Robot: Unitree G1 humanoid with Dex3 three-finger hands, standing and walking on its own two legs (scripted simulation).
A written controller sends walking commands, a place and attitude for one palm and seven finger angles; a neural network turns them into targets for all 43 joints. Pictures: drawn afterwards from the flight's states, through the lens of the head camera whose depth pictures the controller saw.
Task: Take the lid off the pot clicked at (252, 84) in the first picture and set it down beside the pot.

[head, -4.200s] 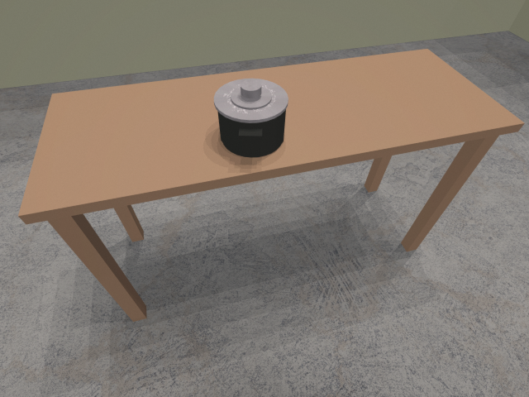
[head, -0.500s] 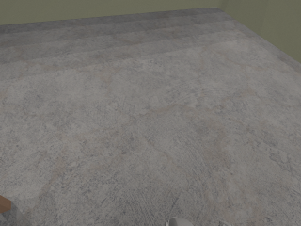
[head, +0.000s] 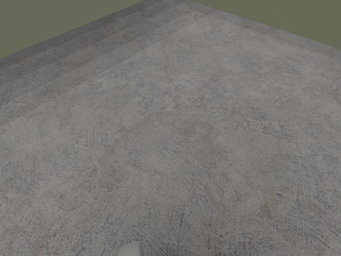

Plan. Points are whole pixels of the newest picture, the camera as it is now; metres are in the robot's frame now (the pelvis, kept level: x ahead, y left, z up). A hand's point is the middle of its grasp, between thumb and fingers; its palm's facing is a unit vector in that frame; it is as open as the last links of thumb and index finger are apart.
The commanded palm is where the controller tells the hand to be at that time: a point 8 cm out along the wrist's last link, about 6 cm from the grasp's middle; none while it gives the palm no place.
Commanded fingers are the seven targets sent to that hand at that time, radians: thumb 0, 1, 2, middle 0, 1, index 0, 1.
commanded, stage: walk to a spot facing it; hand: left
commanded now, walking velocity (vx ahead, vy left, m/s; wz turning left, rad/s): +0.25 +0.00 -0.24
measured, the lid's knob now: out of the picture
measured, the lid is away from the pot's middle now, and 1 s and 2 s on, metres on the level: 0.00 0.00 0.00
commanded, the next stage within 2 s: turn to face it in 0.12 s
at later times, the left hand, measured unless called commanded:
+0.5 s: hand out of the picture +0.13 +0.25 -0.19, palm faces +0.04 -0.98 -0.18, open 7.4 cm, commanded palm none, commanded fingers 0.00 0.90 0.90 -0.20 -0.30 -0.20 -0.30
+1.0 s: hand (96, 233) +0.20 +0.22 -0.13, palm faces +0.28 -0.90 -0.33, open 7.4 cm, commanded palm none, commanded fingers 0.00 0.90 0.90 -0.20 -0.30 -0.20 -0.30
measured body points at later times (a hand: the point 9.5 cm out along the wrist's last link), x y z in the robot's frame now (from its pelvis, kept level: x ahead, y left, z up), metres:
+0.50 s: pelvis +0.11 +0.06 +0.00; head +0.13 +0.09 +0.45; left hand +0.13 +0.30 -0.17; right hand +0.17 -0.17 -0.14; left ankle +0.15 +0.14 -0.74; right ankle +0.05 -0.08 -0.68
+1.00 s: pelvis +0.12 -0.01 +0.00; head +0.16 -0.04 +0.45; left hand +0.18 +0.27 -0.11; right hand +0.21 -0.26 -0.17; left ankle +0.11 +0.13 -0.67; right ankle +0.15 -0.10 -0.74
